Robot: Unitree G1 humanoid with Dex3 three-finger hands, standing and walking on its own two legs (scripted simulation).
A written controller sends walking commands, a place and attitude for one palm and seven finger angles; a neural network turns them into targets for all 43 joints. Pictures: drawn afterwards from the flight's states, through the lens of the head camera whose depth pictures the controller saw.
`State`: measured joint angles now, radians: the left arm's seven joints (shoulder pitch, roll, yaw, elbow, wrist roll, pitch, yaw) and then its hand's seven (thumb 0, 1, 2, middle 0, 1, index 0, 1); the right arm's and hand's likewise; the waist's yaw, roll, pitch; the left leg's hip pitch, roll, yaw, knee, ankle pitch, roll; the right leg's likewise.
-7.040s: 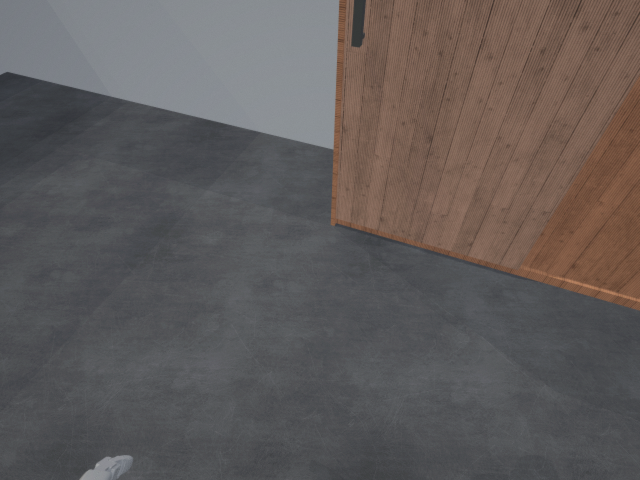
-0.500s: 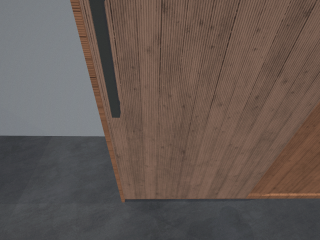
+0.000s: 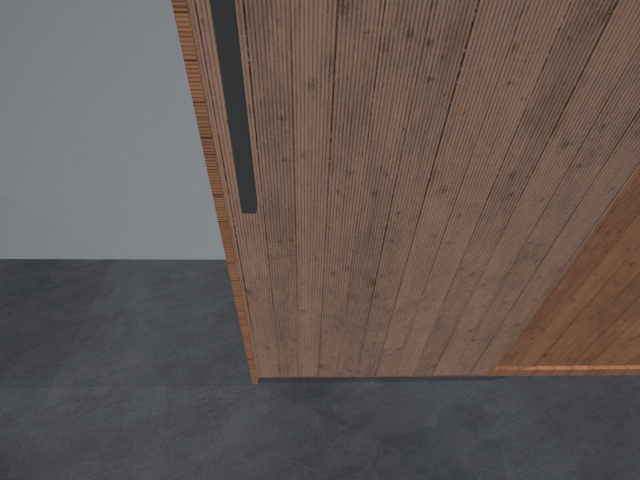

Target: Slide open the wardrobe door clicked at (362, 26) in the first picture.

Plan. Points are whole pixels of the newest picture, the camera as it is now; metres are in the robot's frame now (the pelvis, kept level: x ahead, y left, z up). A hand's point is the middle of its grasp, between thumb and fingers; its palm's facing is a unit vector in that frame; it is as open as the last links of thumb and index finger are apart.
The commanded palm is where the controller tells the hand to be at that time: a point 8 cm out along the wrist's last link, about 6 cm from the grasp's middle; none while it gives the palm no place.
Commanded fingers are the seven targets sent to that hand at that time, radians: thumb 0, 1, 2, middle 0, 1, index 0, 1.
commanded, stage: look again from close up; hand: left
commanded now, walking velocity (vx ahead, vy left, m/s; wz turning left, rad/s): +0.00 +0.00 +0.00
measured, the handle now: (240, 113) +0.56 +0.16 +0.20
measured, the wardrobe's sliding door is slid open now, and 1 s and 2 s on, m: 0.00 0.00 0.00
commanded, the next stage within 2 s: none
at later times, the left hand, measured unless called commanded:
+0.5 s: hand out of the picture -0.02 +0.21 -0.18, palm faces +0.02 -0.97 -0.23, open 7.4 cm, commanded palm none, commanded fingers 0.00 0.90 0.90 -0.20 -0.30 -0.20 -0.30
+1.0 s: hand out of the picture +0.05 +0.23 -0.16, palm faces -0.02 -0.96 -0.29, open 7.4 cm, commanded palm none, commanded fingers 0.00 0.90 0.90 -0.20 -0.30 -0.20 -0.30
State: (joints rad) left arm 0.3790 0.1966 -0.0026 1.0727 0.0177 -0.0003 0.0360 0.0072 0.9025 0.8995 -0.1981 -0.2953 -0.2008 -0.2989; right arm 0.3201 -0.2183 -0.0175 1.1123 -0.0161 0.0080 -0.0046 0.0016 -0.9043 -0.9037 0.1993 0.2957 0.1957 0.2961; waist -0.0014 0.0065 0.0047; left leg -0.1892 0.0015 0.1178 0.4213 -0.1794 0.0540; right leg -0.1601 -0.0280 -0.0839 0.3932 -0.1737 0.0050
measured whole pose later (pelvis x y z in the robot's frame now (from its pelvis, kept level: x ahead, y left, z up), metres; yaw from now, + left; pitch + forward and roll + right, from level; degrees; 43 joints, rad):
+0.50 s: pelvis -0.01 +0.03 +0.00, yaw +0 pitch -2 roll +0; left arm 0.35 0.18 0.01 1.07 0.03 0.00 0.03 0.00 0.90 0.90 -0.20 -0.30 -0.20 -0.30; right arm 0.28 -0.21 -0.03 1.09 -0.01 0.00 0.00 0.00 -0.90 -0.90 0.20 0.30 0.20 0.30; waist 0.00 0.01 0.01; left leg -0.23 -0.04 0.14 0.42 -0.16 0.09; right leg -0.23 -0.06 -0.04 0.44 -0.17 0.02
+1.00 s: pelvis +0.02 +0.01 +0.00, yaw -1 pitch -2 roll +0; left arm 0.24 0.26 0.00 1.07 0.02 -0.01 0.02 0.01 0.90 0.90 -0.20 -0.30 -0.20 -0.30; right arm 0.17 -0.29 -0.02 1.10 -0.01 -0.02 0.01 0.00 -0.90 -0.90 0.20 0.30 0.20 0.30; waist 0.00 0.01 0.04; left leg -0.17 -0.03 0.13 0.36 -0.17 0.07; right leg -0.17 -0.04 -0.04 0.38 -0.19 0.02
